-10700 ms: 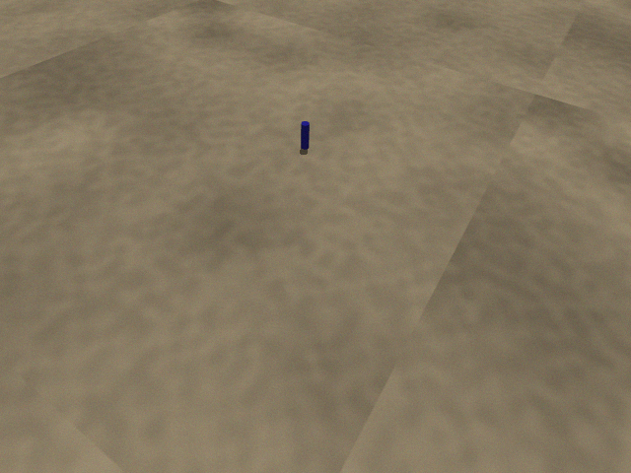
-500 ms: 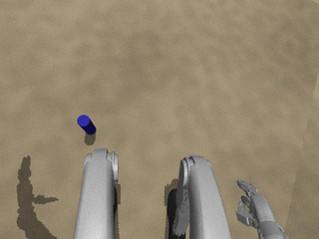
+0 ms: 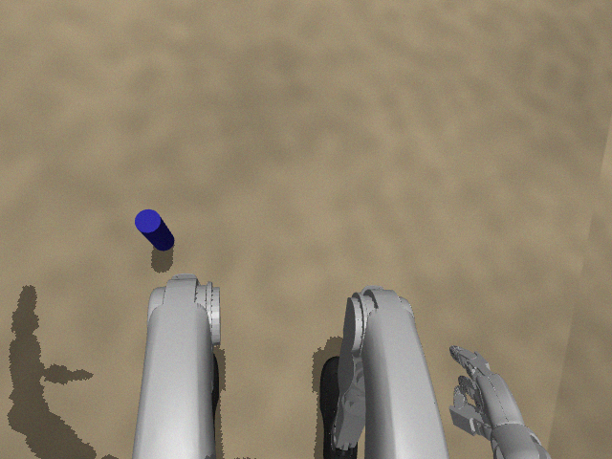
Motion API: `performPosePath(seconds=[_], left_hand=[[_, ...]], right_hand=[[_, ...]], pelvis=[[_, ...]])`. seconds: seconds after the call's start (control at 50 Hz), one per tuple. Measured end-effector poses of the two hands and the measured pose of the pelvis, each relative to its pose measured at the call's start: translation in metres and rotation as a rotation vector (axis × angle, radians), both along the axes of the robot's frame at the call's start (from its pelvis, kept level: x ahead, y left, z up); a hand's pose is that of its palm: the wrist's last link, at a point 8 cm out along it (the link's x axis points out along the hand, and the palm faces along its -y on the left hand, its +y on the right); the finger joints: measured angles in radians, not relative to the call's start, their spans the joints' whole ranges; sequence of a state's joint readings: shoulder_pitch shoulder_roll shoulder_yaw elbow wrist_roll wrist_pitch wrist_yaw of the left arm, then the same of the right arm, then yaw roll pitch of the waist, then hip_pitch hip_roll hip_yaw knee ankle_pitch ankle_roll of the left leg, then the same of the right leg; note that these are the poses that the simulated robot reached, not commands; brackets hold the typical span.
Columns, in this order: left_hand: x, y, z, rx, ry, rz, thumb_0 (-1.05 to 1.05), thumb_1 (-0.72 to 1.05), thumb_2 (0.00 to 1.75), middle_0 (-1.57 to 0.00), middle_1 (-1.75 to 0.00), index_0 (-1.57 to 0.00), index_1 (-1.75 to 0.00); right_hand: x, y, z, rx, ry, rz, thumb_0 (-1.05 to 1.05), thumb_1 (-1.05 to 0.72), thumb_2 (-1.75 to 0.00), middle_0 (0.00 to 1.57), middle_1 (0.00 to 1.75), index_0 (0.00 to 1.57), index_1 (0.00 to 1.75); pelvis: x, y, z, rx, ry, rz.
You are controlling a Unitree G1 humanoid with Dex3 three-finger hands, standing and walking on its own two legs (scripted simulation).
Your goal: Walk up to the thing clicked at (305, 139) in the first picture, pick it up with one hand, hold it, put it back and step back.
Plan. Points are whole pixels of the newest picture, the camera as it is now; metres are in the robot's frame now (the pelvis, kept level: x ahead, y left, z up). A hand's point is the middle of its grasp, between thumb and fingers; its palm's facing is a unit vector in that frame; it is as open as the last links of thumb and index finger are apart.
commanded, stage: go down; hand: left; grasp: from the side
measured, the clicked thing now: (156, 232) +0.43 +0.26 -0.33
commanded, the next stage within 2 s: approach in 1.24 s
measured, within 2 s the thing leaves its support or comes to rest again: neither
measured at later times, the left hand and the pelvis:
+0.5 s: hand out of the picture +0.34 +0.43 -0.02, palm faces +0.23 -0.95 -0.22, open 16.9 cm; pelvis +0.00 +0.00 -0.02, yaw -1 degrees
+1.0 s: hand out of the picture +0.33 +0.43 -0.04, palm faces +0.23 -0.95 -0.19, open 17.0 cm; pelvis +0.00 +0.00 -0.04, yaw -1 degrees
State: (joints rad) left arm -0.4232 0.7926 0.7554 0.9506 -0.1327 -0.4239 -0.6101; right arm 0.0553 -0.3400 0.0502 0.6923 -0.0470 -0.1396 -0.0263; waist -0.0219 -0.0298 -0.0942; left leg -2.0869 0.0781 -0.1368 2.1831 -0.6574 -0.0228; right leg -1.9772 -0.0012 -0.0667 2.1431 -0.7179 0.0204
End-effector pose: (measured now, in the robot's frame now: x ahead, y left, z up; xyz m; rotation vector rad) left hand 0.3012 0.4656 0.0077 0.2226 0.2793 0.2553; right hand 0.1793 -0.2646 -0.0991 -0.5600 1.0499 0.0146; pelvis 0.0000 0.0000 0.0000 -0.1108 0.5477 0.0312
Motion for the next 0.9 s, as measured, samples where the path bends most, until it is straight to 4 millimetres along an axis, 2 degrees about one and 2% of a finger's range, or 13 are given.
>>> performPosePath(seconds=[0.9], left_hand=[[0.001,0.012,-0.03,-0.037,-0.086,-0.009,-0.01,-0.44,0.16,-0.03,-0.14,-0.02,-0.13]], right_hand=[[-0.003,-0.001,-0.028,-0.021,0.009,0.046,0.01,-0.91,-0.9,0.2,0.3,0.21,0.3]], pelvis=[[-0.004,0.001,-0.036,-0.014,-0.032,-0.014]])
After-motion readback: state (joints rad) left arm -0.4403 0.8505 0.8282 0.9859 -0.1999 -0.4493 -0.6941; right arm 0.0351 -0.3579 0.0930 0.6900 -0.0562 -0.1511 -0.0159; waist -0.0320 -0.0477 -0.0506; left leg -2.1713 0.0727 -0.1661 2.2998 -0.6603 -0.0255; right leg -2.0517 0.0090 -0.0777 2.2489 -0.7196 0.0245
